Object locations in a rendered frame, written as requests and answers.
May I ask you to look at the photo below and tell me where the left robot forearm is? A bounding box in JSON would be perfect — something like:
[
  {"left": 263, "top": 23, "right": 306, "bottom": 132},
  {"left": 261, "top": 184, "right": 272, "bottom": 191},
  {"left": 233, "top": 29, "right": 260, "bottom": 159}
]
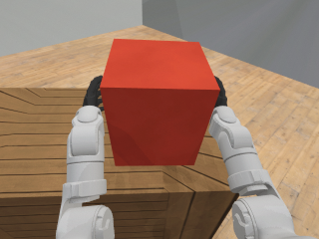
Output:
[{"left": 56, "top": 106, "right": 107, "bottom": 239}]

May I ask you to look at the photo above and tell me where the left robot hand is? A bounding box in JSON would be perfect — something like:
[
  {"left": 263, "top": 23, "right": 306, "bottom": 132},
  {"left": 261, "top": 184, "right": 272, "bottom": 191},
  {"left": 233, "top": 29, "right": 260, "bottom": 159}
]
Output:
[{"left": 82, "top": 75, "right": 104, "bottom": 112}]

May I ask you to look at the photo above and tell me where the right robot forearm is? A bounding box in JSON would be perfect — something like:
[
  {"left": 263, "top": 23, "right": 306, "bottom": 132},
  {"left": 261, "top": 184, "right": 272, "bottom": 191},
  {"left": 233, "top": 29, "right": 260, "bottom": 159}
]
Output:
[{"left": 208, "top": 106, "right": 295, "bottom": 231}]

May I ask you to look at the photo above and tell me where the right robot hand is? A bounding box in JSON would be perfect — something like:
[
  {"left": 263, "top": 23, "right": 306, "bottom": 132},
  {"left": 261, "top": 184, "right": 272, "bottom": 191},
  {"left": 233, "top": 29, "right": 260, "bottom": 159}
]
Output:
[{"left": 214, "top": 76, "right": 227, "bottom": 108}]

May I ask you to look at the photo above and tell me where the pedestal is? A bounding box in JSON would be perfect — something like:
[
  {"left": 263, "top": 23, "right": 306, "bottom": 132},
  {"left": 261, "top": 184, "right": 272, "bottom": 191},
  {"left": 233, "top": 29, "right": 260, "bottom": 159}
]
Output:
[{"left": 0, "top": 88, "right": 239, "bottom": 239}]

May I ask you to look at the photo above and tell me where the robot left upper arm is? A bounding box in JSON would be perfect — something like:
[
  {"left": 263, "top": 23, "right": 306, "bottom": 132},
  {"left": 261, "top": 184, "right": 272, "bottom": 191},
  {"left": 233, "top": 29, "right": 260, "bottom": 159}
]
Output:
[{"left": 56, "top": 205, "right": 115, "bottom": 239}]

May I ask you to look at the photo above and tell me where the robot right upper arm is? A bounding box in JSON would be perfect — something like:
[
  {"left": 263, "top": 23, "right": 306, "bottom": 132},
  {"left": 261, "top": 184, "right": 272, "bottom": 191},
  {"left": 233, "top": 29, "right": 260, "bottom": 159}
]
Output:
[{"left": 231, "top": 194, "right": 317, "bottom": 239}]

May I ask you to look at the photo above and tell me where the carton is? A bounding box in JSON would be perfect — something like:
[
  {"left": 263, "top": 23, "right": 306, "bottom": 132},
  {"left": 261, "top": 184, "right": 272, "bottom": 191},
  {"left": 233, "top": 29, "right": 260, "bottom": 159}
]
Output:
[{"left": 100, "top": 39, "right": 220, "bottom": 166}]

